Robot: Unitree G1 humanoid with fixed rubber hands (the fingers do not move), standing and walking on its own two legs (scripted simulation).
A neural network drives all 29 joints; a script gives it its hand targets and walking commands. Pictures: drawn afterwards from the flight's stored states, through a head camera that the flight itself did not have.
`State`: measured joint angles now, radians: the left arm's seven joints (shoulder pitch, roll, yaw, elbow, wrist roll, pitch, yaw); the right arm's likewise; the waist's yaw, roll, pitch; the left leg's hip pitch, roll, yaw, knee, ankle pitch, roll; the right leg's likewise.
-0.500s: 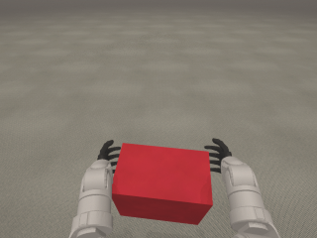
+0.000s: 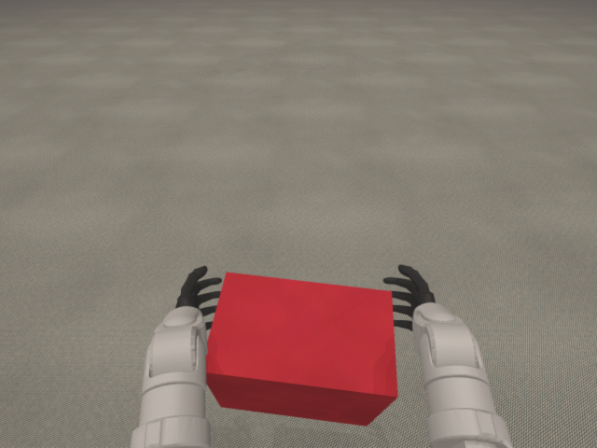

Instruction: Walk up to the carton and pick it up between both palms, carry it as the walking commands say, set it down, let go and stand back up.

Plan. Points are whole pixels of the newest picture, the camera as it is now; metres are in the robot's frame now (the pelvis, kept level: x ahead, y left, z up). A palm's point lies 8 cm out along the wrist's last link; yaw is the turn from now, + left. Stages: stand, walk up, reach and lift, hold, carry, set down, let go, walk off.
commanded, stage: reach and lift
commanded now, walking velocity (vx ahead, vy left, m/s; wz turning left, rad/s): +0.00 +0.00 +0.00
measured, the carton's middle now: (300, 353) +0.28 +0.01 -0.04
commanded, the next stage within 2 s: hold in 0.40 s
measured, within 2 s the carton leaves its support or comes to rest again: neither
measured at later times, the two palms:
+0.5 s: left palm (190, 329) +0.27 +0.16 +0.05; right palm (429, 326) +0.27 -0.16 +0.05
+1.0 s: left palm (187, 324) +0.28 +0.17 +0.06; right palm (426, 328) +0.27 -0.16 +0.05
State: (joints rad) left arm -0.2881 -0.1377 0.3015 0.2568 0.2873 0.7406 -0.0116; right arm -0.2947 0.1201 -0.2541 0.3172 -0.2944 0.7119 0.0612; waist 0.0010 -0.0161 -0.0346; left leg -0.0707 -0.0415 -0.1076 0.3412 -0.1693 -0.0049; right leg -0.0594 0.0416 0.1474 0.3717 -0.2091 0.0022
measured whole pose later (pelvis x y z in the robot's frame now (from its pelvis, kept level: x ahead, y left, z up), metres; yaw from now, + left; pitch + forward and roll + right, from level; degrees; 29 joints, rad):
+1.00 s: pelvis -0.02 +0.01 +0.00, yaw +0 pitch -7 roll +0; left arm -0.31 -0.15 0.30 0.27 0.30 0.73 -0.01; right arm -0.29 0.11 -0.26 0.30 -0.31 0.72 0.08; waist -0.02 0.00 -0.01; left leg -0.09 -0.05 -0.11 0.37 -0.16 0.01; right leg -0.07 0.03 0.14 0.39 -0.20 0.02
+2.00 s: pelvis -0.07 -0.03 -0.03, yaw -3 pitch +1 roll +1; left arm -0.28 -0.16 0.16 -0.20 0.13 1.00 0.12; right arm -0.24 0.15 -0.19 -0.20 -0.19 1.00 -0.15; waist 0.02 -0.01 -0.04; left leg -0.50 0.01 -0.02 0.83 -0.42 -0.04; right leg -0.48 0.09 0.09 0.71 -0.24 -0.03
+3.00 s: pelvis -0.41 +0.04 -0.02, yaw -37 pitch +1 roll -2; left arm -0.13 -0.13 0.09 -0.51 0.07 1.24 0.19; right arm -0.11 0.13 -0.09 -0.45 -0.14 1.20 -0.17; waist 0.06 -0.01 -0.05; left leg -0.37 0.13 0.16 0.60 -0.24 0.00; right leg -0.60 -0.01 -0.04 1.12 -0.39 0.04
